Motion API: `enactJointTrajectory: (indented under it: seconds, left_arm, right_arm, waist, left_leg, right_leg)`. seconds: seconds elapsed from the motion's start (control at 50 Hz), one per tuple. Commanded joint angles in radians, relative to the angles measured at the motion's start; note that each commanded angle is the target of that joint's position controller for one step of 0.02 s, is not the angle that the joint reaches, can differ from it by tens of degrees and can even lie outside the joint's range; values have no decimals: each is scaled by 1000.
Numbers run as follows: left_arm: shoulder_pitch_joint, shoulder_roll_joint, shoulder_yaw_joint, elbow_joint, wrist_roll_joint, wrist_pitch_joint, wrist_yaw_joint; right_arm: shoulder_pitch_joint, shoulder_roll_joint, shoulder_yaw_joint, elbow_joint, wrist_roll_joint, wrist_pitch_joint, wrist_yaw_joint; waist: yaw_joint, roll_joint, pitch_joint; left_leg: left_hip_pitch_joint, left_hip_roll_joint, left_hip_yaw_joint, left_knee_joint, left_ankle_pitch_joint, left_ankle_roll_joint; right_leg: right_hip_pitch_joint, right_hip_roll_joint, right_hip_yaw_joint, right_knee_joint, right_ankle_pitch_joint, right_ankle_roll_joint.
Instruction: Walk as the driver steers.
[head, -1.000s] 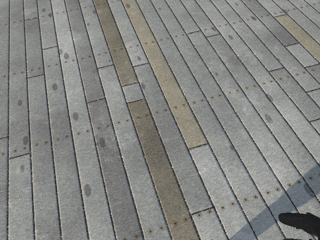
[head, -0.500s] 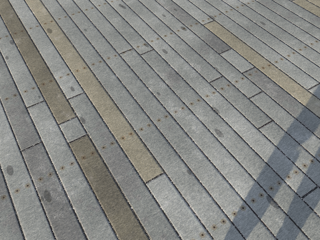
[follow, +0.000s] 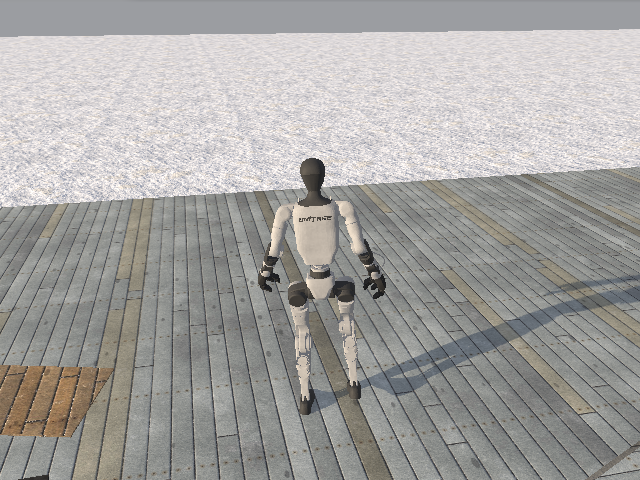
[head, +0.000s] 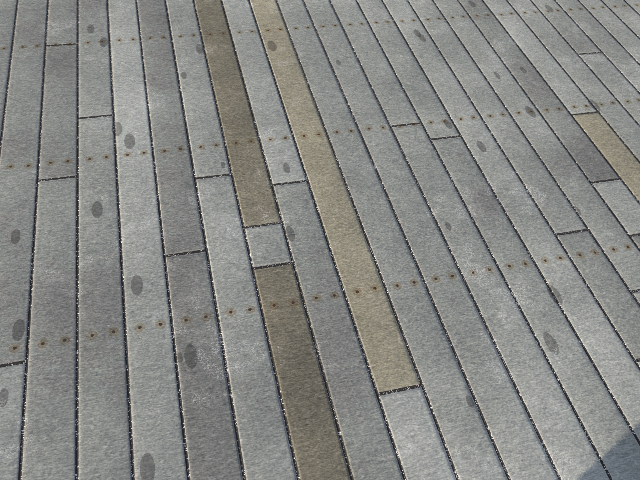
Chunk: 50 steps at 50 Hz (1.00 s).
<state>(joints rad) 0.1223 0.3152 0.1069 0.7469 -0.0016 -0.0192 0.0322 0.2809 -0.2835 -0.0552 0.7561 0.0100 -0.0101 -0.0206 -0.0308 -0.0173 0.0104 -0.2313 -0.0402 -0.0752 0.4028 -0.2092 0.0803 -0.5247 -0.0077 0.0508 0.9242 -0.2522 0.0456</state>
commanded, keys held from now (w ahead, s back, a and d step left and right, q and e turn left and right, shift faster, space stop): w+q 0.38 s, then w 0.62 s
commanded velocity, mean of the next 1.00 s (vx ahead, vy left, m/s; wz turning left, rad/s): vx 0.44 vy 0.00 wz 0.35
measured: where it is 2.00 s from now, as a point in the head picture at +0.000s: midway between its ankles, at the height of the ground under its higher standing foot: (189, 274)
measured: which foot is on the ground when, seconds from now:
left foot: down 0.00-0.28, up 0.30-0.72, down 0.74-1.00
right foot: up 0.00-0.26, down 0.28-0.76, up 0.78-1.00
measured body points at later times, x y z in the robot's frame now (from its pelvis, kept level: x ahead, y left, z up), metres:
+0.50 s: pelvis +0.18 -0.03 +0.00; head +0.20 -0.04 +0.44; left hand +0.16 +0.26 -0.12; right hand +0.39 -0.26 -0.11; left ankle +0.18 +0.13 -0.68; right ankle +0.17 -0.15 -0.75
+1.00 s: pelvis +0.42 +0.12 +0.00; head +0.44 +0.13 +0.45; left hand +0.47 +0.43 -0.11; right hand +0.58 -0.12 -0.11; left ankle +0.38 +0.19 -0.75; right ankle +0.57 -0.02 -0.67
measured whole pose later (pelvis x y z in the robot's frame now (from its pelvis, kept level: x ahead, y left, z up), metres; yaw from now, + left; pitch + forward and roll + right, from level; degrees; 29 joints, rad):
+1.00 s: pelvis +0.42 +0.12 +0.00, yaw +20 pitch +1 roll +1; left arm 0.16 0.32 0.05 0.79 -0.01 -0.07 -0.01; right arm 0.33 -0.27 -0.05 0.75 0.00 -0.08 0.03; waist -0.04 -0.04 0.03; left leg -0.14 -0.07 0.04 0.29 -0.17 0.07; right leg -0.66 -0.14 0.03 0.98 -0.16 0.02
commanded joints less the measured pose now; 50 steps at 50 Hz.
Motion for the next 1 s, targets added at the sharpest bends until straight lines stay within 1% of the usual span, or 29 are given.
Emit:
enactJointTrajectory:
  seconds: [0.02, 0.1, 0.18, 0.22, 0.26, 0.28, 0.3, 0.32, 0.34, 0.36, 0.38, 0.42, 0.46, 0.5, 0.56, 0.6, 0.64, 0.68, 0.7, 0.72, 0.74, 0.76, 0.78, 0.8, 0.82, 0.84, 0.88, 0.92, 1.0]
  left_arm:
    - [-120, 55, 8, -85, -1, -51, -14]
    - [-154, 53, 0, -91, -11, -73, -31]
    - [-170, 69, -3, -100, -23, -99, -46]
    - [-133, 85, 1, -92, -28, -111, -47]
    - [-28, 101, 11, -61, -22, -119, -41]
    - [87, 136, 23, -40, -11, -120, -32]
    - [200, 198, 32, -24, 8, -115, -24]
    - [246, 245, 46, 8, 11, -104, -38]
    - [186, 161, 25, -15, -4, -103, -41]
    - [153, 108, 9, -23, -8, -98, -38]
    - [121, 85, -2, -30, -1, -94, -36]
    - [116, 61, -15, -13, 9, -93, -34]
    - [139, 71, -14, 7, 7, -98, -37]
    - [147, 91, -11, 21, 1, -98, -36]
    - [158, 117, -9, 39, -12, -89, -36]
    - [202, 138, -7, 60, -23, -83, -36]
    - [234, 155, -5, 82, -31, -73, -36]
    - [239, 171, -2, 94, -36, -61, -35]
    - [233, 181, -1, 97, -36, -55, -32]
    - [232, 173, -8, 100, -34, -49, -29]
    - [235, 142, -24, 88, -17, -52, -25]
    - [341, 16, -67, 47, 1, -67, -33]
    - [314, 65, -58, 71, -7, -90, -40]
    - [229, 133, -36, 36, -41, -98, -47]
    - [166, 125, -40, 20, -42, -102, -45]
    - [145, 113, -40, 19, -25, -100, -41]
    - [188, 89, -39, 35, -15, -76, -41]
    - [196, 58, -46, 41, -10, -55, -39]
    - [55, 45, -52, -3, 4, -53, -38]
  right_arm:
    - [12, -189, -51, -56, 5, -22, -15]
    - [32, -205, -59, -57, 11, -21, -8]
    - [43, -204, -61, -62, 15, -16, -2]
    - [33, -191, -57, -68, 15, -14, 2]
    - [15, -146, -43, -79, 15, -12, 3]
    - [-3, -97, -27, -93, 8, -17, 3]
    - [21, -25, -7, -112, 1, -22, 4]
    - [47, -84, -17, -158, 29, -32, 2]
    - [39, -164, -35, -131, 31, -33, 1]
    - [5, -178, -43, -122, 23, -30, 6]
    - [0, -161, -43, -115, 15, -28, 8]
    - [-35, -118, -36, -131, 14, -32, 21]
    - [-52, -77, -23, -145, 13, -36, 28]
    - [-96, -63, -14, -167, 7, -39, 31]
    - [-183, -33, 5, -195, 0, -52, 47]
    - [-242, -29, 11, -212, 4, -58, 57]
    - [-274, -48, 5, -231, 11, -59, 63]
    - [-258, -80, -8, -236, 10, -59, 66]
    - [-191, -105, -22, -221, 6, -58, 64]
    - [-49, -142, -46, -177, 4, -54, 57]
    - [111, -192, -68, -138, 3, -45, 44]
    - [194, -307, -88, -123, -16, -41, 36]
    - [208, -232, -65, -126, -6, -43, 39]
    - [134, -189, -46, -123, -6, -48, 44]
    - [67, -164, -38, -127, -3, -52, 45]
    - [11, -139, -30, -125, -8, -55, 48]
    - [-49, -106, -23, -128, -18, -67, 52]
    - [-54, -111, -26, -110, -10, -83, 52]
    - [-12, -133, -33, -67, -10, -89, 37]
  waist:
    - [-21, 139, -29]
    - [-40, 155, 2]
    - [-44, 156, 8]
    - [-18, 164, 2]
    - [47, 152, -28]
    - [102, 106, -88]
    - [117, -101, -164]
    - [88, -278, -143]
    - [90, -170, -42]
    - [92, -135, 19]
    - [77, -100, 22]
    - [68, -97, 44]
    - [67, -98, 41]
    - [68, -78, 48]
    - [88, -66, 55]
    - [108, -62, 63]
    - [102, -70, 71]
    - [66, -82, 51]
    - [17, -89, 1]
    - [-61, -75, -84]
    - [-133, -45, -191]
    - [-83, 228, -359]
    - [-103, 238, -447]
    - [-88, 190, -269]
    - [-62, 133, -156]
    - [-27, 92, -86]
    - [35, 118, -53]
    - [57, 106, -33]
    - [31, 67, 29]
  left_leg:
    - [188, 223, -317, -207, -168, 132]
    - [116, 211, -336, -194, -177, 147]
    - [70, 201, -394, -160, -194, 147]
    - [43, 189, -422, -128, -185, 134]
    - [-35, 133, -400, -31, -163, 91]
    - [-147, 89, -342, 122, -200, 49]
    - [-340, -38, -171, 444, -352, -20]
    - [-563, -31, -102, 641, -417, -35]
    - [-617, 44, -112, 738, -335, -47]
    - [-625, 66, -94, 767, -245, -57]
    - [-596, 86, -79, 769, -178, -64]
    - [-550, 118, -69, 730, -96, -69]
    - [-537, 115, -45, 682, -47, -82]
    - [-535, 116, -26, 574, 11, -95]
    - [-454, 120, 40, 363, 143, -94]
    - [-389, 105, 78, 269, 181, -85]
    - [-362, 95, 79, 210, 164, -61]
    - [-292, 67, 96, 161, 109, -24]
    - [-177, 37, 120, 135, 103, 0]
    - [27, 6, 144, 104, 132, 30]
    - [307, 87, 56, 141, 144, 67]
    - [661, 375, -439, 83, -56, 223]
    - [657, 429, -690, -66, -114, 251]
    - [537, 396, -541, -84, -124, 205]
    - [385, 351, -403, -101, -45, 180]
    - [256, 310, -311, -129, 34, 166]
    - [102, 263, -215, -200, 121, 161]
    - [47, 256, -155, -248, 178, 177]
    - [55, 232, -60, -286, 232, 164]
  right_leg:
    - [-146, -6, 36, -176, 82, 14]
    - [-59, 12, 33, -326, 97, 26]
    - [52, 30, 34, -420, 84, 9]
    - [151, 35, 27, -466, 87, -11]
    - [351, 16, 15, -542, 123, -42]
    - [536, -85, 103, -539, 75, -86]
    - [746, -272, 359, -605, -93, -167]
    - [761, -420, 694, -686, -368, -277]
    - [690, -390, 625, -702, -434, -268]
    - [636, -329, 485, -705, -328, -228]
    - [591, -288, 383, -713, -207, -203]
    - [505, -240, 246, -742, -21, -196]
    - [476, -222, 171, -768, 88, -219]
    - [467, -219, 111, -784, 189, -238]
    - [441, -196, 17, -786, 288, -228]
    - [440, -205, -4, -787, 298, -221]
    - [487, -242, -1, -775, 344, -212]
    - [546, -261, -15, -711, 523, -194]
    - [554, -251, -42, -619, 699, -177]
    - [515, -214, -84, -450, 815, -153]
    - [341, -177, -108, -213, 657, -116]
    - [-38, -19, -120, 209, 68, -49]
    - [-131, 17, 44, 347, -319, -58]
    - [-228, -40, 45, 401, -272, -70]
    - [-228, -84, 16, 358, -184, -77]
    - [-199, -114, 4, 296, -116, -73]
    - [-86, -149, 14, 235, -34, -61]
    - [-73, -152, 5, 188, 9, -40]
    - [-150, -148, 2, -42, 221, -13]
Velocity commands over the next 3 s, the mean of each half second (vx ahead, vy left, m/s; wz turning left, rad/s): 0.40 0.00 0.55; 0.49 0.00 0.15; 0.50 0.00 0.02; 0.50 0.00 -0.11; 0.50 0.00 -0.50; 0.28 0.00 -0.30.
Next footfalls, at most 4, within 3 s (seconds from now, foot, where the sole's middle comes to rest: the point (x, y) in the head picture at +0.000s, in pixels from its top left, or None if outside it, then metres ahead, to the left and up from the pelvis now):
0.28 right None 0.21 -0.14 -0.79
0.74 left None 0.42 0.21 -0.79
1.26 right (260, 344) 0.79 0.09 -0.79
1.80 left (133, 270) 1.00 0.42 -0.79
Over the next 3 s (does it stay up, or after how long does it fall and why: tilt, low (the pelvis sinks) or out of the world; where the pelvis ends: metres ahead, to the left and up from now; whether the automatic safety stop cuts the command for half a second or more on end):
stays up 1.48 0.35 -0.02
